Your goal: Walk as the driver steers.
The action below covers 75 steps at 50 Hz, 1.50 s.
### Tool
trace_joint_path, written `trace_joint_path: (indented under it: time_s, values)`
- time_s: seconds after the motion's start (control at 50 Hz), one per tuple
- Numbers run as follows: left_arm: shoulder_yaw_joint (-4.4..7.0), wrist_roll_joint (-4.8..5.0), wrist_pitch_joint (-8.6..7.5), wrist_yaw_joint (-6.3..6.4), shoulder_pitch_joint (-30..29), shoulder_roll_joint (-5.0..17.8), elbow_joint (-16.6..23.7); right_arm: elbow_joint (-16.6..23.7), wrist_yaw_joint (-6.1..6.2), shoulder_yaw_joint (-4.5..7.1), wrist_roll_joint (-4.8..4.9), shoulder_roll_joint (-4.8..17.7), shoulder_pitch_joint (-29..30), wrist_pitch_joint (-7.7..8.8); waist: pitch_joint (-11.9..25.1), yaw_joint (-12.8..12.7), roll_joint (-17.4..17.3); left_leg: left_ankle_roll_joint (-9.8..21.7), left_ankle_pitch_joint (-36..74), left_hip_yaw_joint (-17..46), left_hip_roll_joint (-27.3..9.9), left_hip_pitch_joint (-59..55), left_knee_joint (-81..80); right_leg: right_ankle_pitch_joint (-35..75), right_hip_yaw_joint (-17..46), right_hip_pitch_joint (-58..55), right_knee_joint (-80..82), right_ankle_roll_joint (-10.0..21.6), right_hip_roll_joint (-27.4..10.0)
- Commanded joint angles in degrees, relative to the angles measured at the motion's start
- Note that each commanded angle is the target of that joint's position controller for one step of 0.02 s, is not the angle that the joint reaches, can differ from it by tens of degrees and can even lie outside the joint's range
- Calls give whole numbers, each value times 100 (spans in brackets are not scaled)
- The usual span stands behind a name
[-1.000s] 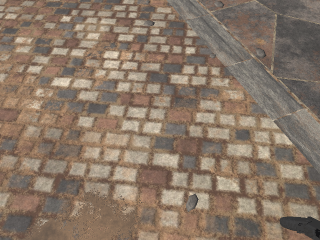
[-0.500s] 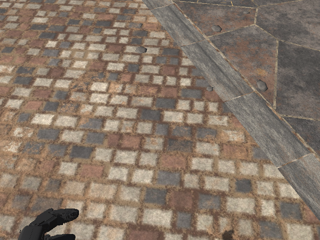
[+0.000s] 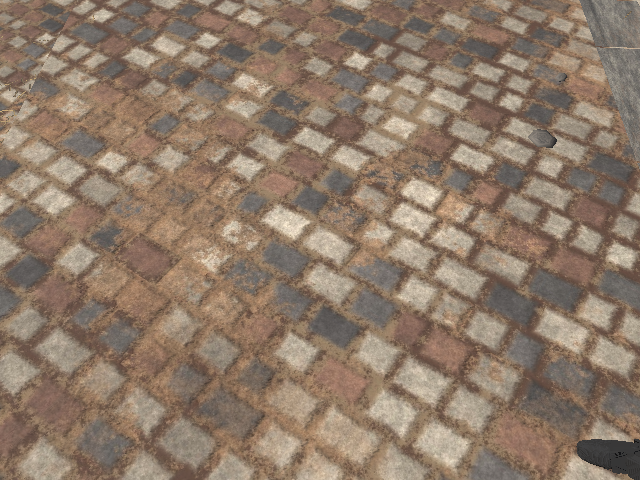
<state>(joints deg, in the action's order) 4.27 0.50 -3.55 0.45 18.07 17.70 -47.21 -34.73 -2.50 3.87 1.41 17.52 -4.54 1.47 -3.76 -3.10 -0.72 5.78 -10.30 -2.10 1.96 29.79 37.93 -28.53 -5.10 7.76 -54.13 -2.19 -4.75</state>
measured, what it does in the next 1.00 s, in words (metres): walks ahead: right foot, then left foot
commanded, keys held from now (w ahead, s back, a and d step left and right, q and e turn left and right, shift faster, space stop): w+q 0.08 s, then w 0.92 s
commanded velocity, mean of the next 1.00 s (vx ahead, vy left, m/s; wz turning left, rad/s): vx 0.50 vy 0.00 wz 0.18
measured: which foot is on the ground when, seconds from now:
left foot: down 0.00-0.48, up 0.50-0.96, down 0.98-1.00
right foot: up 0.00-0.44, down 0.46-1.00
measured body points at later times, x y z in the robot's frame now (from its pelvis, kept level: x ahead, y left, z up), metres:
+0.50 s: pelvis +0.29 -0.03 +0.01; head +0.32 -0.03 +0.46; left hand +0.47 +0.24 -0.07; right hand +0.36 -0.32 -0.12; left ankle +0.11 +0.07 -0.69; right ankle +0.41 -0.12 -0.72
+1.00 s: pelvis +0.57 +0.03 +0.01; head +0.60 +0.04 +0.46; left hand +0.51 +0.32 -0.12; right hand +0.84 -0.16 -0.06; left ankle +0.68 +0.15 -0.72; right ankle +0.42 -0.12 -0.71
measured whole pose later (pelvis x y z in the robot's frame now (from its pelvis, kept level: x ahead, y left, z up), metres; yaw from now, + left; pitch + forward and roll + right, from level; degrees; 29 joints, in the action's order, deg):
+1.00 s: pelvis +0.57 +0.03 +0.01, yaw +8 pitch +3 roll -1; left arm 3.1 0.8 -2.2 0.2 23.1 17.7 -50.9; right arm -37.8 -2.2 1.9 0.4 14.6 -1.9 5.0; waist -1.2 -4.5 -0.2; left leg 2.6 -2.8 -1.1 -0.6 28.0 28.5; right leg -26.0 -1.0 -1.8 -24.0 0.6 0.1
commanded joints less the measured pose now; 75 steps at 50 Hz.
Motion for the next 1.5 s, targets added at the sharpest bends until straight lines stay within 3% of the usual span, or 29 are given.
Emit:
trace_joint_path:
  time_s: [0.02,0.04,0.06,0.12,0.2,0.28,0.4,0.44,0.46,0.48,0.5,0.52,0.56,0.58,0.66,0.78,0.88,0.94,0.98,1.0,1.02,1.04,1.06,1.1,1.18,1.32,1.4,1.46,1.5]
  values:
    - [64,200,-432,-101,-631,834,947,25,43,330,-38,1061,-1687,133,1556,961,-523,1373,-993,3867,-1862,-4516,-2117,176,989,4062,-2332,242,180]
    - [41,97,-452,-52,-651,736,895,46,48,280,-47,938,-1332,169,1063,670,11,1200,-368,3259,-1616,-3602,-2129,605,985,3771,-1832,239,-56]
    - [79,-47,-421,-11,-601,778,842,103,72,227,-80,762,-993,177,852,448,-30,1104,261,2791,-1416,-2921,-2177,843,1004,3358,-1355,192,-209]
    - [72,-116,-233,-30,-331,637,729,140,140,174,-152,641,-728,217,718,160,-218,1141,1300,2195,-1209,-1984,-2465,1217,887,2739,-839,8,-284]
    - [-46,-138,-178,-47,-960,339,854,-143,248,169,-121,702,-1030,254,446,377,-219,930,1654,1450,-928,-1708,-2619,2605,766,2766,542,-171,-206]
    - [-116,-38,-243,-151,-1727,240,1006,-400,265,174,-73,795,-1411,253,213,738,-289,714,793,1327,-912,-1724,-2669,3748,672,2369,1850,-88,56]
    - [-55,-14,-325,-293,-1938,459,1177,-717,292,213,-51,863,-1786,144,73,719,-439,577,1459,1786,-1460,-2977,-2050,2720,701,2569,2540,338,205]
    - [58,-34,-345,-258,-1175,641,983,-707,303,201,-49,854,-1625,96,503,263,-469,382,2982,1565,-1200,-3010,-1206,2548,409,1420,2807,594,474]
    - [154,-84,-355,-224,-344,890,813,-645,306,119,-103,680,-1597,90,1233,-116,-323,199,3000,1298,-892,-2520,-82,2858,695,6,2575,878,120]
    - [278,-169,-346,-201,451,1379,715,-527,301,-10,-120,306,-2107,156,2213,-167,674,-216,1279,881,-152,-639,1958,2530,2610,-2267,2492,1641,-1133]
    - [256,-34,-287,-244,832,1186,501,-580,293,-67,-66,199,-2315,232,2606,-202,1800,-442,-2181,938,368,705,3282,1243,4610,-3058,3387,2099,-1771]
    - [126,67,-261,-237,601,814,537,-508,265,48,29,708,-1834,281,1828,-311,1110,-403,-2083,1218,12,1346,3729,268,4406,-2576,3656,1847,-1654]
    - [28,-53,-189,-204,-116,592,631,-291,244,48,-13,697,-1004,321,610,-89,369,-384,-1194,783,-505,1374,3262,859,3107,-990,3963,1568,-1215]
    - [-22,-104,-206,-201,-309,458,655,-306,249,79,-85,656,-991,304,448,83,407,-400,-898,782,-699,1110,2894,1359,2752,-513,4099,1514,-1029]
    - [-10,-50,-275,-192,-378,536,553,-397,258,25,-106,323,-1190,196,371,333,562,-589,-428,604,-865,710,2166,2557,1913,116,4523,1614,-776]
    - [43,26,-189,-101,14,751,286,-152,192,-80,-109,86,-70,298,161,-18,411,-695,1386,360,-741,563,59,3180,1011,15,4652,1374,-474]
    - [73,72,-46,-70,493,844,-8,99,42,-79,-37,140,661,374,-26,-215,423,-535,1334,325,-561,626,-717,3276,1108,-746,4370,1315,-828]
    - [123,86,48,-20,432,968,-77,88,-12,-11,-55,326,436,404,159,54,545,-297,696,233,-397,145,-962,4321,1127,-1180,3831,1159,-976]
    - [75,62,95,12,288,883,-40,-296,57,205,-100,733,-896,400,1049,763,467,26,840,48,-231,-1899,-1117,5502,752,-760,2247,894,-563]
    - [-62,-97,75,29,318,571,122,-476,128,317,-166,1155,-1953,369,1971,1116,-202,415,1111,1274,-1331,-3705,-840,3834,516,450,441,682,-211]
    - [-245,-51,-46,-30,1080,-63,168,-595,94,364,-141,1454,-2074,345,2591,667,-1708,1292,-222,3910,-2432,-5372,-1454,-234,652,2674,-1342,370,818]
    - [-114,65,-149,-73,643,565,106,-548,96,221,-70,874,-2070,333,2318,956,-1049,1107,-1064,4139,-2298,-5175,-1867,-503,1272,3326,-1881,424,540]
    - [-40,180,-219,-109,76,789,304,-526,115,150,-74,721,-1677,337,1477,909,-774,897,-907,3332,-2122,-4450,-2023,10,1135,3634,-1886,478,279]
    - [-33,55,-234,-83,-330,680,376,-476,101,86,-153,534,-1045,341,698,581,-216,796,251,2363,-1726,-3038,-2346,842,921,3303,-1335,397,-130]
    - [-72,10,-21,-64,-95,343,294,-604,93,77,-135,480,-865,460,501,199,-377,882,1031,1536,-1477,-2067,-2901,1333,877,2726,-707,185,-346]
    - [-168,-16,-88,-140,-1454,129,641,-991,222,135,-85,771,-1352,394,105,597,-219,617,1157,628,-1181,-2089,-3118,3341,620,2703,1638,78,-136]
    - [-165,38,-137,-248,-2001,208,859,-1267,242,161,-30,856,-1729,292,-18,748,-243,548,1126,709,-1492,-2777,-2860,3227,647,2789,2241,229,-9]
    - [-115,26,-171,-313,-1870,363,881,-1374,286,203,-12,937,-1703,195,94,557,-346,394,1796,778,-1690,-3273,-2411,2593,594,2504,2486,462,103]
    - [66,-5,-180,-271,-766,671,552,-1366,313,176,-26,894,-1542,127,765,-41,-316,167,3290,467,-1337,-3128,-1111,2507,273,899,2687,720,427]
